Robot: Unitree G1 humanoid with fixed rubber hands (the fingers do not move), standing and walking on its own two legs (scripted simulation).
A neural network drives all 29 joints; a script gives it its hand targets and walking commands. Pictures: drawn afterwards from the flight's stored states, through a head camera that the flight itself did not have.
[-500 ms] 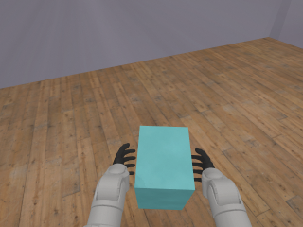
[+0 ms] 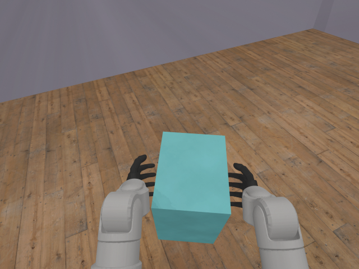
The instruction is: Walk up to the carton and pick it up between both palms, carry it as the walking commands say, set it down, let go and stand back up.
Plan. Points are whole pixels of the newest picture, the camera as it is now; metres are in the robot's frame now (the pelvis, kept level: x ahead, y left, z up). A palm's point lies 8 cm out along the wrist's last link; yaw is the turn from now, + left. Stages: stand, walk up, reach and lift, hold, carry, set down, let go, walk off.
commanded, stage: carry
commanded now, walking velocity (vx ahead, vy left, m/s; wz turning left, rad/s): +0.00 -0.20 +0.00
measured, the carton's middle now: (189, 190) +0.33 +0.02 +0.01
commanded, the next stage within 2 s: none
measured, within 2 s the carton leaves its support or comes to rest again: neither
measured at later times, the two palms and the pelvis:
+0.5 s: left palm (162, 171) +0.33 +0.08 +0.09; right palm (264, 184) +0.31 -0.15 +0.07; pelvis +0.02 -0.03 -0.01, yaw -1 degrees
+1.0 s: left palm (166, 167) +0.34 +0.07 +0.09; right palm (269, 181) +0.31 -0.16 +0.07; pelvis +0.02 -0.04 +0.00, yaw -3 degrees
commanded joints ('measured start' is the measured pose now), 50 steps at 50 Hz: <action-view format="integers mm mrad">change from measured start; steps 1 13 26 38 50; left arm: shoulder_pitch -421 -545 -546 -564 -394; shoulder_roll -1068 -1153 -1168 -1177 -1160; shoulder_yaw -560 -456 -472 -452 -505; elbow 30 86 81 27 26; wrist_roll -375 -335 -360 -348 -338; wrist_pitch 31 40 40 29 18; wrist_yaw -358 -324 -327 -320 -320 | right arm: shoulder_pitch -718 -919 -861 -870 -698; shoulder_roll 1014 1096 1084 1104 1038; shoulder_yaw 531 461 442 467 458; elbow -199 -111 -105 -134 -191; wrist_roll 390 443 388 393 310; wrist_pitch -37 -2 -16 -27 -43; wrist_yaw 266 294 268 260 247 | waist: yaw -26 -25 -36 -22 -38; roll -126 -27 -22 -160 94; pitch -257 -321 -353 -329 -398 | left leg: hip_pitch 144 210 272 8 449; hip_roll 8 77 83 -48 197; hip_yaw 13 -51 -67 28 -123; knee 89 38 51 166 92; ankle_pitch -68 0 17 -274 646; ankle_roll -19 -14 7 11 61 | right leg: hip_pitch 55 96 93 382 117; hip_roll -218 -155 -147 -227 -54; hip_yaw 171 132 126 178 -8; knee -176 -49 0 -23 -156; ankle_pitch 259 328 325 841 6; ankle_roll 2 3 -11 -87 30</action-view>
